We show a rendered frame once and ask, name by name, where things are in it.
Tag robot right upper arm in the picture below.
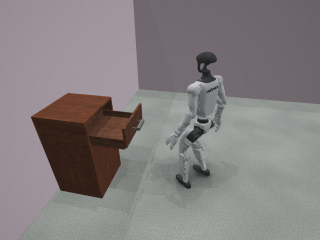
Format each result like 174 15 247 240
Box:
213 75 227 105

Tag robot left forearm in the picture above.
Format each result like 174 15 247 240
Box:
173 111 192 137

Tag robot left hand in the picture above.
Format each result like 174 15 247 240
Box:
165 133 179 150

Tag robot right hand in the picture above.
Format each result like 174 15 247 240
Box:
211 117 222 132

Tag robot left upper arm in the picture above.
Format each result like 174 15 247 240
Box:
186 82 201 119

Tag robot head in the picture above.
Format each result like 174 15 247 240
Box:
196 51 217 83

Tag handle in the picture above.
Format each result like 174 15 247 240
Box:
132 119 145 131

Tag left robot thigh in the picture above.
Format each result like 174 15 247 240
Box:
178 127 201 161

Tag drawer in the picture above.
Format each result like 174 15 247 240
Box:
86 103 143 150

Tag cabinet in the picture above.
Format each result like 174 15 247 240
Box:
31 93 121 199

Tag robot right forearm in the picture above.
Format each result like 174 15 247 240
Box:
214 102 226 120

